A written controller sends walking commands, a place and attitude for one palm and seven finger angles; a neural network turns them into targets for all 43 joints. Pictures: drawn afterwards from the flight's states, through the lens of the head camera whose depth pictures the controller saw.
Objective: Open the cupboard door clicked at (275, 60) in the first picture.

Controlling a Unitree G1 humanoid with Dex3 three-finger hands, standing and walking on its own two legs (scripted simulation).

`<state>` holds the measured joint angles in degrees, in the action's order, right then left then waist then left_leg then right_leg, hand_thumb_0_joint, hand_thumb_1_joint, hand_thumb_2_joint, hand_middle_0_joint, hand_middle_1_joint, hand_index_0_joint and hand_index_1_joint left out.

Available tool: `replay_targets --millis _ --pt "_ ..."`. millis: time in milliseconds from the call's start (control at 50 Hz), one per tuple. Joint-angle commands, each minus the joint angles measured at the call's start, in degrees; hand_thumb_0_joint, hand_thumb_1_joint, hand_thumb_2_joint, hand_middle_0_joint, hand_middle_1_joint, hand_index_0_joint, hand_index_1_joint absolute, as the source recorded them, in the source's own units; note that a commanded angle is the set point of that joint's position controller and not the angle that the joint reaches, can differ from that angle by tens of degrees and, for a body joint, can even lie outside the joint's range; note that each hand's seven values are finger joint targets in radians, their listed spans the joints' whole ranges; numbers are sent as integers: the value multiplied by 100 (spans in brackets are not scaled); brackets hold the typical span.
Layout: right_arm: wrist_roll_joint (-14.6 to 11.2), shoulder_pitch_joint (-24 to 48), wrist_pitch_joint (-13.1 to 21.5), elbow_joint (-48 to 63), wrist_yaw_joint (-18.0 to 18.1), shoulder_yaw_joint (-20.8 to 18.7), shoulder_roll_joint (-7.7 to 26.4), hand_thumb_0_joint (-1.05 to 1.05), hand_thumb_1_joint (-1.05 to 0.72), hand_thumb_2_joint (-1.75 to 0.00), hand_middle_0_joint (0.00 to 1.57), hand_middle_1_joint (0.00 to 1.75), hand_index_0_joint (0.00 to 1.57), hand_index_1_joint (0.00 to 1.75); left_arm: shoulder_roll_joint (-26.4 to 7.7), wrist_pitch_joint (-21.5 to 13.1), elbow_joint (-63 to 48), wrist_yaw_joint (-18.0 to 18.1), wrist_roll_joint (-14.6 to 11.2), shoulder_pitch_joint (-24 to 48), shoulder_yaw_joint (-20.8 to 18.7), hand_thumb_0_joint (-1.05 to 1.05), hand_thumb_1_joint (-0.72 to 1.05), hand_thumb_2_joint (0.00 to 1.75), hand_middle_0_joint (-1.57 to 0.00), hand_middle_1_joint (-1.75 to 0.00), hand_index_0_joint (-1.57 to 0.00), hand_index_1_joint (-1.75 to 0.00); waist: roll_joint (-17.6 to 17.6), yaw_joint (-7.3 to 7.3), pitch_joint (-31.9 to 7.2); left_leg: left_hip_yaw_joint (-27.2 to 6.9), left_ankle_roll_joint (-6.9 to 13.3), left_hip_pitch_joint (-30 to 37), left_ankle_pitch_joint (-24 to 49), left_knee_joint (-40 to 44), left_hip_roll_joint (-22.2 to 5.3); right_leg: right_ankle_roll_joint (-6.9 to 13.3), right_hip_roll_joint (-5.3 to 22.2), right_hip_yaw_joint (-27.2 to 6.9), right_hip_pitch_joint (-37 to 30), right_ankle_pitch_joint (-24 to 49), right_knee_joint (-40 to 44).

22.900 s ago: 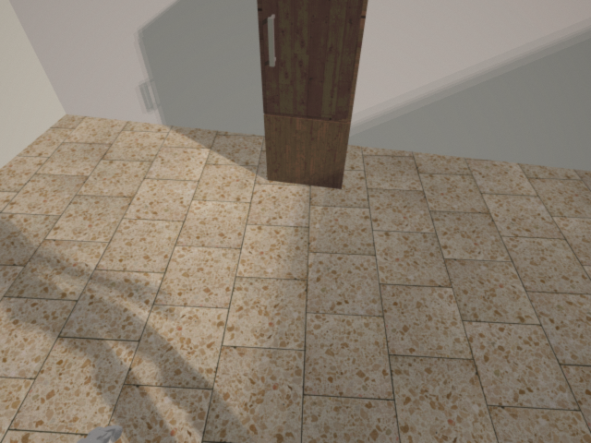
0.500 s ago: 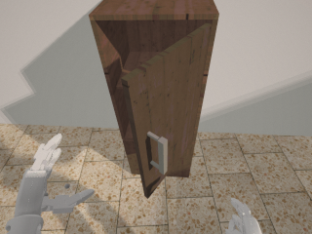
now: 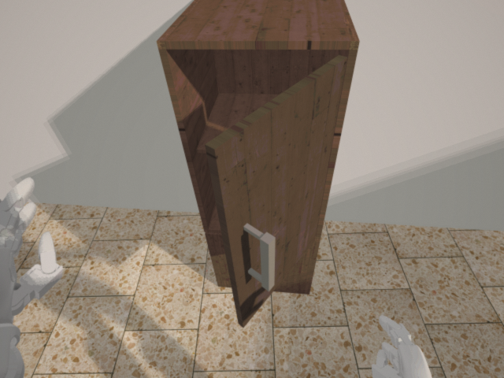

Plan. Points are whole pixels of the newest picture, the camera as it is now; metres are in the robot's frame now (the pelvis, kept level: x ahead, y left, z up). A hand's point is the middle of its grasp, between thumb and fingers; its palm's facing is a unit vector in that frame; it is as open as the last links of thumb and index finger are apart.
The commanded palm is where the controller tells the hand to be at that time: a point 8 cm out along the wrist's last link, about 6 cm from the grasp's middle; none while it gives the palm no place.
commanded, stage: draw the hand back to the body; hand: left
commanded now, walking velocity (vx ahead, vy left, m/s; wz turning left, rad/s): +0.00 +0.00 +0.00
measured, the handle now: (259, 258) +0.35 +0.04 -0.04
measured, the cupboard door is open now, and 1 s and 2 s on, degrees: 57 57 57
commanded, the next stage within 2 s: step back with the hand held close in 0.22 s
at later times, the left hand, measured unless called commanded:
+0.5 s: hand (68, 260) +0.20 +0.25 +0.16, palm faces +0.41 -0.76 -0.50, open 7.4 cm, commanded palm +0.14 +0.29 +0.17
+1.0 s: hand (22, 334) +0.12 +0.26 +0.15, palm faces +0.48 -0.76 -0.44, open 7.4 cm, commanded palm +0.06 +0.30 +0.17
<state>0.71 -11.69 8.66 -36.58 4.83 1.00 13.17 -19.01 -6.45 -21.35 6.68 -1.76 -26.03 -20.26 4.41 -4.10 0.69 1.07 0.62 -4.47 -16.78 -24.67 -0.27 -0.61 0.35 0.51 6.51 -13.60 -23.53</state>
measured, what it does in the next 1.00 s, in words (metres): shifts its weight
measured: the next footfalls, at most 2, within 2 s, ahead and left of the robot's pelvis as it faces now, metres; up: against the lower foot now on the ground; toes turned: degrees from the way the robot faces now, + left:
right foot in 1.20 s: -0.09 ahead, -0.11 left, +0.00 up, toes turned +7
left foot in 1.40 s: -0.07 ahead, +0.09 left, +0.00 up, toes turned +2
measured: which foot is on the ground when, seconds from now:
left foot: down 0.00-1.00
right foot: down 0.00-1.00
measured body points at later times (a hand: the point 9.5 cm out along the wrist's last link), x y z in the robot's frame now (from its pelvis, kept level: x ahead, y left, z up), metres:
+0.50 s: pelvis -0.01 -0.01 +0.00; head +0.00 -0.03 +0.45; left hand +0.17 +0.29 +0.19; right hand +0.18 -0.24 -0.08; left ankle -0.03 +0.11 -0.74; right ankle -0.01 -0.13 -0.74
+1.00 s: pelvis -0.09 +0.00 -0.01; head -0.08 +0.01 +0.44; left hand +0.08 +0.30 +0.17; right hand +0.08 -0.24 -0.09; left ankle -0.04 +0.11 -0.74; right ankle -0.01 -0.13 -0.74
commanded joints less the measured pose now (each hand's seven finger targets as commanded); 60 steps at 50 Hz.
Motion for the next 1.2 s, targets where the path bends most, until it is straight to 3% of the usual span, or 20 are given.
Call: replay_targets --millis 0,80,300,320,340,360,440,520,580,720,780,840,920,960,1000,1060,1080,1140,1160,1180 --pt "-1 629 272 862 65 -220 586 0 -90 -90 20 30 20 30 -1007 -297 -1083 32 3 402 -494 0 90 90 -20 -30 -20 -30 -128 39 -339 70 -15 -94 1658 485 -136 113 -66 130 -252 1072 388" --pt "32 689 311 836 80 -210 560 0 -90 -90 20 30 20 30 -1264 -351 -1337 74 32 419 -707 0 90 90 -20 -30 -20 -30 39 -18 -569 105 -5 14 1767 469 -92 126 -69 78 -433 1247 448" --pt "28 712 325 721 76 -247 547 0 -90 -90 20 30 20 30 -1003 -348 -976 19 8 360 -518 0 90 90 -20 -30 -20 -30 -145 45 -153 161 33 11 1568 543 -82 93 -95 52 -251 1107 654" --pt "35 799 371 773 70 -232 565 0 -90 -90 20 30 20 30 -1334 -450 -1713 58 36 1102 -676 0 90 90 -20 -30 -20 -30 161 22 -464 140 34 111 1593 529 -51 104 -83 14 -367 1156 634" --pt "-64 738 240 940 108 -223 701 0 -90 -90 20 30 20 30 -1776 -637 -1419 104 39 1093 -1245 0 90 90 -20 -30 -20 -30 -146 323 196 174 90 -370 1010 276 -95 131 89 -533 472 1393 904" --pt "-14 719 138 872 97 -245 661 0 -90 -90 20 30 20 30 -1389 -665 -1028 43 59 494 -967 0 90 90 -20 -30 -20 -30 -410 317 16 107 109 -372 887 174 -69 151 197 -544 483 1454 902" --pt "-24 744 -30 1023 74 -296 701 0 -90 -90 20 30 20 30 -1243 -720 -1041 33 62 -21 -846 0 90 90 -20 -30 -20 -30 -325 327 -558 122 71 -308 1415 183 -88 149 234 -475 237 2079 643" --pt "-67 730 -222 1200 96 -370 706 0 -90 -90 20 30 20 30 -1373 -701 -1207 78 19 -469 -998 0 90 90 -20 -30 -20 -30 -346 320 -1293 149 21 -194 2575 92 -180 87 197 -271 -209 3220 175" --pt "-84 793 -354 1307 121 -403 680 0 -90 -90 20 30 20 30 -1606 -681 -1406 131 -1 -643 -1250 0 90 90 -20 -30 -20 -30 -410 285 -1454 105 -4 -247 2968 62 -197 62 156 -164 -271 3465 -5" --pt "92 567 -423 1505 224 -434 757 0 -90 -90 20 30 20 30 -1469 -693 -1772 301 101 -670 -1109 0 90 90 -20 -30 -20 -30 154 337 -937 -180 -11 -1240 2446 431 -460 -6 -181 28 -203 2032 -507" --pt "136 553 -353 1512 252 -468 797 0 -90 -90 20 30 20 30 -1375 -678 -1748 360 207 -511 -1103 0 90 90 -20 -30 -20 -30 443 297 -630 -400 226 -2413 697 861 -722 -24 -288 19 -611 1091 -1063" --pt "151 385 -263 1422 243 -494 774 0 -90 -90 20 30 20 30 -1179 -699 -1628 421 333 -183 -983 0 90 90 -20 -30 -20 -30 255 425 -239 -428 391 -3374 -1506 804 -719 45 -150 -277 -673 883 -1175" --pt "153 173 -213 1271 214 -490 730 0 -90 -90 20 30 20 30 -1287 -772 -1845 489 373 164 -906 0 90 90 -20 -30 -20 -30 -829 566 -150 -160 159 -2217 -1863 -565 -47 380 508 -1272 1246 -851 435" --pt "90 135 -164 1159 157 -414 642 0 -90 -90 20 30 20 30 -1393 -844 -1936 521 301 217 -901 0 90 90 -20 -30 -20 -30 -937 591 -234 -54 66 -1362 -1128 -1042 82 501 783 -1223 2030 -1111 728" --pt "68 221 -135 1146 152 -360 659 0 -90 -90 20 30 20 30 -1428 -894 -2068 517 239 248 -901 0 90 90 -20 -30 -20 -30 -330 599 -208 -446 140 -1476 -1094 -304 -142 322 499 -793 1888 -902 297" --pt "13 471 6 1245 178 -346 724 0 -90 -90 20 30 20 30 -1491 -1003 -2070 505 272 67 -1219 0 90 90 -20 -30 -20 -30 1169 390 -330 -1877 681 -3751 -2916 1730 -1392 -112 -481 -7 -286 -313 -2173" --pt "1 489 50 1273 185 -374 654 0 -90 -90 20 30 20 30 -1578 -1045 -2061 485 330 103 -1300 0 90 90 -20 -30 -20 -30 1240 345 -388 -1962 792 -4165 -3019 1875 -1556 -125 -528 -24 -680 -306 -2692" --pt "-52 494 185 1233 71 -455 735 0 -90 -90 20 30 20 30 -1556 -1116 -1725 375 259 -446 -1432 0 90 90 -20 -30 -20 -30 291 291 -454 -1149 721 -3702 -1989 805 -1203 -22 -491 -223 -682 -166 -1669" --pt "-60 483 209 1207 41 -448 706 0 -90 -90 20 30 20 30 -1571 -1111 -1670 338 211 -594 -1436 0 90 90 -20 -30 -20 -30 -132 323 -345 -758 539 -3405 -1632 216 -785 92 -263 -588 -302 203 -849" --pt "-58 469 212 1208 18 -453 679 0 -90 -90 20 30 20 30 -1578 -1097 -1589 309 161 -680 -1364 0 90 90 -20 -30 -20 -30 -665 427 -207 -339 266 -3037 -1407 -531 -284 344 296 -1443 437 208 -46"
